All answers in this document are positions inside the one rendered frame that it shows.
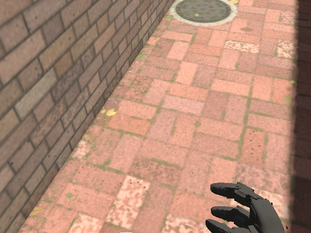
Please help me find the right robot hand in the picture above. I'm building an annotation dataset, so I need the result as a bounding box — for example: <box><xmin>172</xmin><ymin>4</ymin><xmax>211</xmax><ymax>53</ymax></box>
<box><xmin>205</xmin><ymin>182</ymin><xmax>288</xmax><ymax>233</ymax></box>

